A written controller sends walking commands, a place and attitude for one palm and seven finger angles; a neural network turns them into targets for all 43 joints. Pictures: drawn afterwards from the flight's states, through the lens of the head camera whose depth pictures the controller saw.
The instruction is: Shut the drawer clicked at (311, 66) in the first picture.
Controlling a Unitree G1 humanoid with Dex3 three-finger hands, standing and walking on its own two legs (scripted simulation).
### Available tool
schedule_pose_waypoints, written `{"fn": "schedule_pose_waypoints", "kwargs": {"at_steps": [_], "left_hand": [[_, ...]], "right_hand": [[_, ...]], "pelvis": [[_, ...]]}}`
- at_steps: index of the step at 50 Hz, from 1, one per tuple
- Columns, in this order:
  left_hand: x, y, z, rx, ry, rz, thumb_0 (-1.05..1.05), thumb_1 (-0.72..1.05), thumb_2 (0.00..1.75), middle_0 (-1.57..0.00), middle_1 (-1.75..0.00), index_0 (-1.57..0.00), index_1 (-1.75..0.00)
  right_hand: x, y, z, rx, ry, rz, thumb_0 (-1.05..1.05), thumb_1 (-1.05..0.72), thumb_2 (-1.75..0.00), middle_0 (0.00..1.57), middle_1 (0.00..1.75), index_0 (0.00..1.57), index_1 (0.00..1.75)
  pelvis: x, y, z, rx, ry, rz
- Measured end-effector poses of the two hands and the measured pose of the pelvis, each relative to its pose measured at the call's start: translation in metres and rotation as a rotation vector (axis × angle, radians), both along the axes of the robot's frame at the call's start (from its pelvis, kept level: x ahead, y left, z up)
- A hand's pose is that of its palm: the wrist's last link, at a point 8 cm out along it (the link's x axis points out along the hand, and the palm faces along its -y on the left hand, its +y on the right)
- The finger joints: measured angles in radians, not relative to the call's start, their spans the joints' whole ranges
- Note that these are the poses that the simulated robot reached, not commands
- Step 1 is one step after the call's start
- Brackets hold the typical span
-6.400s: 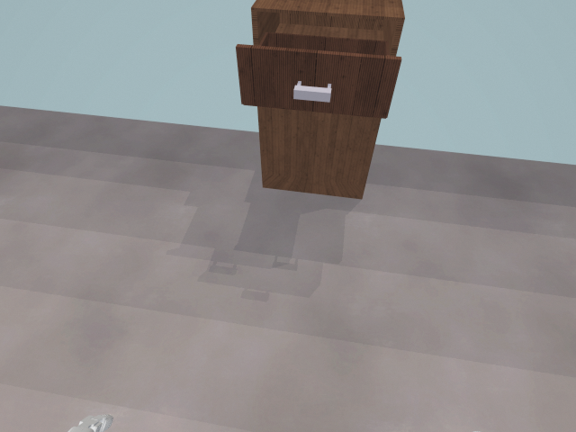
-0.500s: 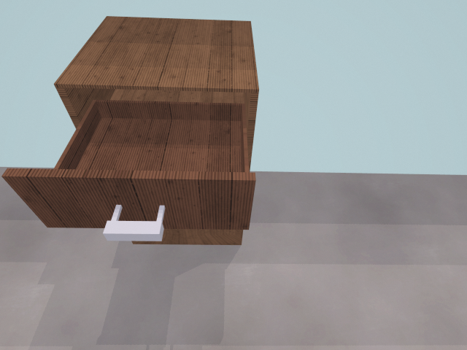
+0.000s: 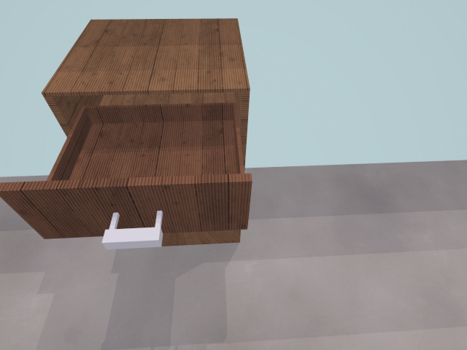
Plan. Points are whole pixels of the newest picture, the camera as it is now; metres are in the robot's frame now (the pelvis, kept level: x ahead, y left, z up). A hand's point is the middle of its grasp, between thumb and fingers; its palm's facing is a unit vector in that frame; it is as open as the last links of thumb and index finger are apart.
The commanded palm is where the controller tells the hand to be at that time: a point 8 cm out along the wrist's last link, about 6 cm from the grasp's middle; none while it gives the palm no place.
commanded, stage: look again from close up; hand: left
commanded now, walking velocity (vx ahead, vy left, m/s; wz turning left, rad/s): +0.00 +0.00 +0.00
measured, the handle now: (135, 227) +0.34 +0.22 -0.02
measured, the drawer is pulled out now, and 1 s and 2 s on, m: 0.30 0.30 0.30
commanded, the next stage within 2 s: shuffle to correct the standing spot in 0.54 s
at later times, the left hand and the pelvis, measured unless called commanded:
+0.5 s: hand out of the picture -0.01 +0.14 -0.17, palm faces +0.01 -0.98 -0.22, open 7.3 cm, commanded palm none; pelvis -0.02 -0.04 +0.01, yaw +0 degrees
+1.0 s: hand out of the picture +0.01 +0.16 -0.17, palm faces +0.08 -0.97 -0.21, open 7.4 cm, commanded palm none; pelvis +0.01 -0.03 +0.00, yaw +4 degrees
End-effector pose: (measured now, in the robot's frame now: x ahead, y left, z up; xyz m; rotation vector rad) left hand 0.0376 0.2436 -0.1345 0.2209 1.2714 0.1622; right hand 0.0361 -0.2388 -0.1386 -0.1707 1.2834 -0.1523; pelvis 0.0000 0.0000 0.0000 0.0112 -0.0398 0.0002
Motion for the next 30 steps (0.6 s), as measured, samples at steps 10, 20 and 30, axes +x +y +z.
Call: {"fn": "schedule_pose_waypoints", "kwargs": {"at_steps": [10,20,30], "left_hand": [[-0.028,-0.025,0.001,-0.012,0.073,0.015,0.01,0.91,0.9,-0.2,-0.3,-0.2,-0.3],[-0.043,-0.053,0.001,-0.034,0.085,0.027,0.01,0.91,0.9,-0.2,-0.3,-0.2,-0.3],[-0.052,-0.063,0.0,-0.041,0.086,0.043,0.01,0.91,0.9,-0.2,-0.3,-0.2,-0.3]], "right_hand": [[-0.036,-0.016,-0.004,0.019,0.09,-0.026,0.01,-0.91,-0.9,0.2,0.3,0.2,0.3],[-0.042,-0.022,-0.006,0.049,0.093,-0.029,0.01,-0.91,-0.9,0.2,0.3,0.2,0.3],[-0.048,-0.026,-0.006,0.057,0.1,-0.028,0.01,-0.91,-0.9,0.2,0.3,0.2,0.3]], "pelvis": [[-0.008,-0.019,0.003,0.004,0.003,0.0],[-0.016,-0.036,0.005,0.005,0.006,0.001],[-0.021,-0.044,0.005,0.002,0.013,0.004]]}}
